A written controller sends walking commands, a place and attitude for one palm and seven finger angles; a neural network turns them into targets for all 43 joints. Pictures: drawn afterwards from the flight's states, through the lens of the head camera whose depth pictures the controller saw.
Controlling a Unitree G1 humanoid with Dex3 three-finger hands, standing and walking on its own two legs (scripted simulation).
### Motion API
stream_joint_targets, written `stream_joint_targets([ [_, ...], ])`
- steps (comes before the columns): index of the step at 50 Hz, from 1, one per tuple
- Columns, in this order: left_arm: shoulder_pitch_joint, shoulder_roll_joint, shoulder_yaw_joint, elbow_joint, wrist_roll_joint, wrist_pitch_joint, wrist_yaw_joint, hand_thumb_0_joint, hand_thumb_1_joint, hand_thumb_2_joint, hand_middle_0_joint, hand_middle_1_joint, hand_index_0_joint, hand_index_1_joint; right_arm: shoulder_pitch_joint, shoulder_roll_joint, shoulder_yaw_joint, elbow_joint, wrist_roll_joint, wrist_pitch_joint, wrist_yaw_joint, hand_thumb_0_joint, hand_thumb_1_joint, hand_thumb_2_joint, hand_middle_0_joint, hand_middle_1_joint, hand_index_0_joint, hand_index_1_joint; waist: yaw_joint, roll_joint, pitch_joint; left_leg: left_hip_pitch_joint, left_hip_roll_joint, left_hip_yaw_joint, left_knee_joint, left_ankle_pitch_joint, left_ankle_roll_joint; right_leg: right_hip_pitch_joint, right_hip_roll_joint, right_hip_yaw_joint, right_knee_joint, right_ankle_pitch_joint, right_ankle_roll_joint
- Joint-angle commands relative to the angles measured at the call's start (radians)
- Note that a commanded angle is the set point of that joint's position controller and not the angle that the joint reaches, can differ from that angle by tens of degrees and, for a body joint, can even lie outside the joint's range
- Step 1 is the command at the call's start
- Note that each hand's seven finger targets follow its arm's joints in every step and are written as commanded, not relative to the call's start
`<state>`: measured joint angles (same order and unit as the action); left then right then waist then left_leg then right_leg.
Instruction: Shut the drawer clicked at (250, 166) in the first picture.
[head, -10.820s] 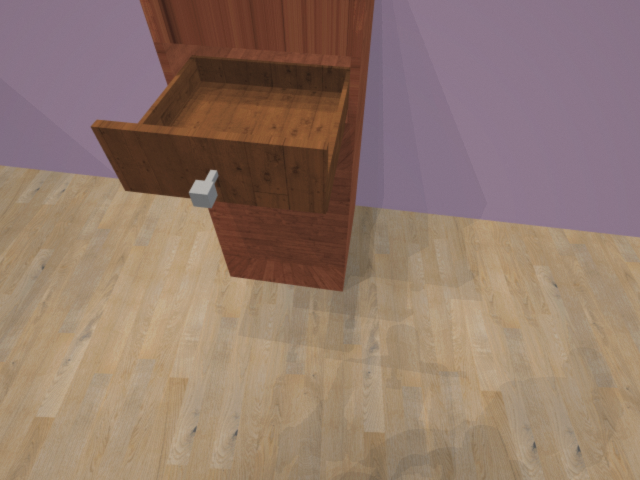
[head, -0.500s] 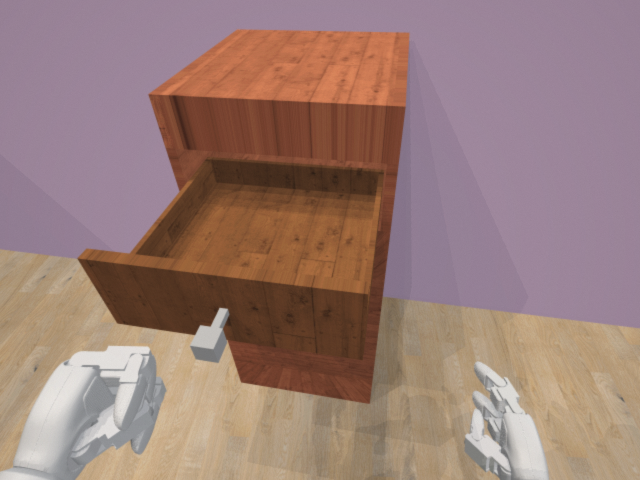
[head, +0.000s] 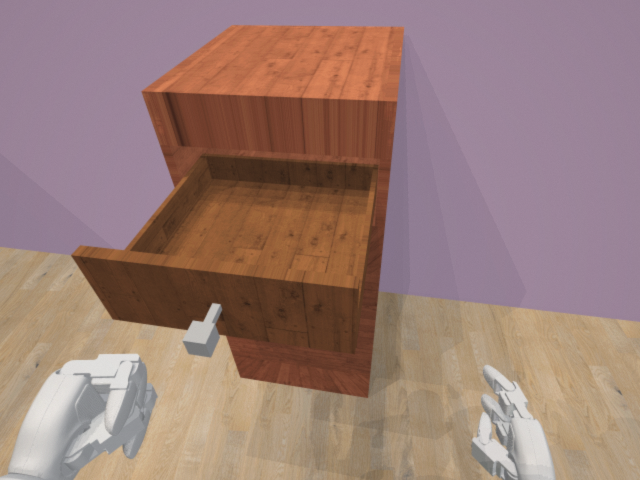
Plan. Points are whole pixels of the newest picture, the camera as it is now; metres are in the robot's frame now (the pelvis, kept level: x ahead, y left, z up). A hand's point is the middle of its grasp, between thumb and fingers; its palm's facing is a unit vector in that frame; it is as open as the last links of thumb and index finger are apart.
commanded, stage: bring the fist close to the handle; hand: left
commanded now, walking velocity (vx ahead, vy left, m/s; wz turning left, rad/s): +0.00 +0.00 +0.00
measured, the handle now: (207, 327) +0.29 +0.19 +0.05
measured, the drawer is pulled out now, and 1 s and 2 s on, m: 0.30 0.30 0.23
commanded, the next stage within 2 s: push the drawer shut in 1.22 s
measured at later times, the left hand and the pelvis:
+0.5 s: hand (194, 400) +0.18 +0.16 +0.09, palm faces -0.04 -1.00 -0.07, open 3.3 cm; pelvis +0.00 +0.01 -0.01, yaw +0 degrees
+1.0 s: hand (209, 388) +0.21 +0.16 +0.05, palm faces -0.05 -1.00 -0.07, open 3.3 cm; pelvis +0.00 +0.01 -0.02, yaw +0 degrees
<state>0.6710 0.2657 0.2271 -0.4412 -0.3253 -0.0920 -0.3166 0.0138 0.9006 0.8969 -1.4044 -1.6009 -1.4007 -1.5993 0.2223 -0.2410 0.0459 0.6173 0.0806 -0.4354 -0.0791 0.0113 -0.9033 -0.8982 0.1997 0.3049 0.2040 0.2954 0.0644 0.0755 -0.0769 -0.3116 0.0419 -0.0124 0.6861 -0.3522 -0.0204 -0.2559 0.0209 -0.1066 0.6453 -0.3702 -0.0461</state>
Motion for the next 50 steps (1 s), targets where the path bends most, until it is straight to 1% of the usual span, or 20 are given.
stream_joint_targets([
  [1,-0.078,0.095,0.036,-0.183,0.0,-0.09,0.017,0.0,0.9,0.9,-1.4,-1.6,-1.4,-1.6,-0.139,-0.098,-0.042,-0.179,-0.004,-0.079,0.001,0.0,-0.9,-0.9,0.2,0.3,0.2,0.3,-0.017,-0.065,0.028,0.009,-0.048,0.0,-0.071,0.114,0.049,-0.104,-0.024,0.094,-0.157,0.091,0.044],
  [2,-0.1,0.077,0.006,-0.196,0.006,-0.101,0.016,0.0,0.9,0.9,-1.4,-1.6,-1.4,-1.6,-0.135,-0.101,-0.042,-0.18,-0.007,-0.08,0.004,0.0,-0.9,-0.9,0.2,0.3,0.2,0.3,-0.024,-0.066,0.022,0.011,-0.049,0.0,-0.069,0.117,0.051,-0.107,-0.025,0.091,-0.148,0.102,0.046],
  [4,-0.086,0.088,0.012,-0.196,0.023,-0.113,0.03,0.0,0.9,0.9,-1.4,-1.6,-1.4,-1.6,-0.141,-0.101,-0.048,-0.177,-0.012,-0.08,0.011,0.0,-0.9,-0.9,0.2,0.3,0.2,0.3,-0.017,-0.052,-0.008,0.008,-0.052,0.001,-0.061,0.128,0.051,-0.098,-0.024,0.084,-0.131,0.123,0.043],
  [6,-0.071,0.074,0.004,-0.16,0.037,-0.114,0.041,0.0,0.9,0.9,-1.4,-1.6,-1.4,-1.6,-0.131,-0.096,-0.052,-0.176,-0.014,-0.068,0.015,0.0,-0.9,-0.9,0.2,0.3,0.2,0.3,-0.017,-0.067,0.001,-0.008,-0.05,0.002,-0.065,0.139,0.05,-0.102,-0.023,0.071,-0.11,0.146,0.041],
  [8,-0.078,0.057,-0.021,-0.166,0.049,-0.119,0.05,0.0,0.9,0.9,-1.4,-1.6,-1.4,-1.6,-0.127,-0.095,-0.055,-0.182,-0.017,-0.056,0.02,0.0,-0.9,-0.9,0.2,0.3,0.2,0.3,-0.019,-0.036,-0.014,-0.008,-0.052,0.006,-0.06,0.15,0.051,-0.106,-0.024,0.062,-0.09,0.172,0.04],
  [10,-0.08,0.058,-0.017,-0.153,0.059,-0.119,0.067,0.0,0.9,0.9,-1.4,-1.6,-1.4,-1.6,-0.126,-0.092,-0.059,-0.183,-0.02,-0.042,0.021,0.0,-0.9,-0.9,0.2,0.3,0.2,0.3,-0.02,-0.052,-0.014,-0.019,-0.049,0.004,-0.063,0.145,0.049,-0.112,-0.021,0.051,-0.081,0.162,0.039],
  [12,-0.076,0.031,-0.045,-0.145,0.06,-0.126,0.074,0.0,0.9,0.9,-1.4,-1.6,-1.4,-1.6,-0.122,-0.092,-0.06,-0.189,-0.024,-0.029,0.024,0.0,-0.9,-0.9,0.2,0.3,0.2,0.3,-0.025,-0.081,-0.019,-0.035,-0.051,0.005,-0.054,0.145,0.049,-0.116,-0.022,0.048,-0.068,0.165,0.042],
  [15,-0.092,0.035,-0.052,-0.143,0.073,-0.14,0.09,0.0,0.9,0.9,-1.4,-1.6,-1.4,-1.6,-0.116,-0.095,-0.064,-0.193,-0.028,-0.013,0.025,0.0,-0.9,-0.9,0.2,0.3,0.2,0.3,-0.03,-0.058,-0.024,-0.046,-0.05,0.003,-0.048,0.135,0.049,-0.132,-0.021,0.044,-0.053,0.143,0.038],
  [19,-0.142,0.02,-0.084,-0.116,0.086,-0.162,0.106,0.0,0.9,0.9,-1.4,-1.6,-1.4,-1.6,-0.104,-0.101,-0.065,-0.189,-0.035,0.011,0.029,0.0,-0.9,-0.9,0.2,0.3,0.2,0.3,-0.049,-0.069,-0.022,-0.069,-0.049,-0.004,-0.031,0.111,0.05,-0.163,-0.021,0.041,-0.038,0.111,0.04],
  [20,-0.154,-0.004,-0.118,-0.119,0.089,-0.167,0.105,0.0,0.9,0.9,-1.4,-1.6,-1.4,-1.6,-0.098,-0.102,-0.063,-0.196,-0.036,0.014,0.029,0.0,-0.9,-0.9,0.2,0.3,0.2,0.3,-0.057,-0.058,-0.017,-0.069,-0.048,-0.005,-0.03,0.104,0.05,-0.178,-0.021,0.04,-0.031,0.103,0.04],
  [26,-0.19,0.014,-0.098,-0.059,0.102,-0.185,0.129,0.0,0.9,0.9,-1.4,-1.6,-1.4,-1.6,-0.078,-0.102,-0.07,-0.201,-0.042,0.05,0.028,0.0,-0.9,-0.9,0.2,0.3,0.2,0.3,-0.062,-0.094,-0.077,-0.095,-0.049,-0.004,0.002,0.123,0.05,-0.18,-0.024,0.046,0.001,0.129,0.041],
  [28,-0.175,0.006,-0.097,-0.049,0.101,-0.194,0.13,0.0,0.9,0.9,-1.4,-1.6,-1.4,-1.6,-0.078,-0.099,-0.071,-0.208,-0.042,0.06,0.03,0.0,-0.9,-0.9,0.2,0.3,0.2,0.3,-0.054,-0.071,-0.104,-0.098,-0.05,0.0,0.01,0.148,0.047,-0.171,-0.026,0.044,0.02,0.162,0.038],
  [32,-0.191,0.009,-0.093,-0.002,0.095,-0.208,0.132,0.0,0.9,0.9,-1.4,-1.6,-1.4,-1.6,-0.075,-0.101,-0.072,-0.209,-0.044,0.084,0.032,0.0,-0.9,-0.9,0.2,0.3,0.2,0.3,-0.065,-0.099,-0.09,-0.137,-0.05,0.005,0.034,0.152,0.046,-0.184,-0.027,0.054,0.028,0.179,0.041],
  [36,-0.21,0.021,-0.077,0.027,0.093,-0.24,0.126,0.0,0.9,0.9,-1.4,-1.6,-1.4,-1.6,-0.065,-0.104,-0.077,-0.206,-0.043,0.096,0.033,0.0,-0.9,-0.9,0.2,0.3,0.2,0.3,-0.069,-0.069,-0.114,-0.146,-0.05,0.008,0.053,0.156,0.044,-0.198,-0.027,0.057,0.046,0.184,0.038],
  [37,-0.211,0.002,-0.102,0.023,0.092,-0.248,0.122,0.0,0.9,0.9,-1.4,-1.6,-1.4,-1.6,-0.062,-0.104,-0.075,-0.214,-0.043,0.097,0.034,0.0,-0.9,-0.9,0.2,0.3,0.2,0.3,-0.072,-0.057,-0.124,-0.144,-0.051,0.008,0.059,0.165,0.044,-0.203,-0.027,0.055,0.055,0.195,0.038],
  [39,-0.242,0.015,-0.094,0.053,0.094,-0.257,0.124,0.0,0.9,0.9,-1.4,-1.6,-1.4,-1.6,-0.059,-0.108,-0.077,-0.207,-0.046,0.103,0.035,0.0,-0.9,-0.9,0.2,0.3,0.2,0.3,-0.081,-0.091,-0.115,-0.168,-0.05,0.003,0.073,0.166,0.045,-0.212,-0.026,0.06,0.061,0.201,0.04],
  [41,-0.277,0.019,-0.092,0.076,0.094,-0.27,0.121,0.0,0.9,0.9,-1.4,-1.6,-1.4,-1.6,-0.053,-0.113,-0.076,-0.207,-0.046,0.11,0.034,0.0,-0.9,-0.9,0.2,0.3,0.2,0.3,-0.087,-0.075,-0.115,-0.178,-0.05,0.002,0.079,0.143,0.043,-0.236,-0.026,0.06,0.069,0.171,0.038],
  [42,-0.284,0.023,-0.093,0.053,0.093,-0.278,0.12,0.0,0.9,0.9,-1.4,-1.6,-1.4,-1.6,-0.053,-0.113,-0.077,-0.215,-0.045,0.111,0.034,0.0,-0.9,-0.9,0.2,0.3,0.2,0.3,-0.083,-0.051,-0.138,-0.169,-0.049,0.004,0.082,0.145,0.043,-0.233,-0.027,0.061,0.076,0.17,0.037],
  [46,-0.24,0.017,-0.1,0.026,0.095,-0.28,0.131,0.0,0.9,0.9,-1.4,-1.6,-1.4,-1.6,-0.044,-0.106,-0.08,-0.224,-0.042,0.118,0.039,0.0,-0.9,-0.9,0.2,0.3,0.2,0.3,-0.077,-0.052,-0.193,-0.146,-0.045,0.004,0.086,0.201,0.045,-0.203,-0.028,0.054,0.089,0.235,0.036],
  [50,-0.231,0.014,-0.1,0.041,0.098,-0.272,0.14,0.0,0.9,0.9,-1.4,-1.6,-1.4,-1.6,-0.047,-0.107,-0.079,-0.22,-0.044,0.134,0.038,0.0,-0.9,-0.9,0.2,0.3,0.2,0.3,-0.084,-0.076,-0.157,-0.169,-0.045,0.001,0.087,0.19,0.045,-0.215,-0.025,0.055,0.086,0.23,0.038],
])
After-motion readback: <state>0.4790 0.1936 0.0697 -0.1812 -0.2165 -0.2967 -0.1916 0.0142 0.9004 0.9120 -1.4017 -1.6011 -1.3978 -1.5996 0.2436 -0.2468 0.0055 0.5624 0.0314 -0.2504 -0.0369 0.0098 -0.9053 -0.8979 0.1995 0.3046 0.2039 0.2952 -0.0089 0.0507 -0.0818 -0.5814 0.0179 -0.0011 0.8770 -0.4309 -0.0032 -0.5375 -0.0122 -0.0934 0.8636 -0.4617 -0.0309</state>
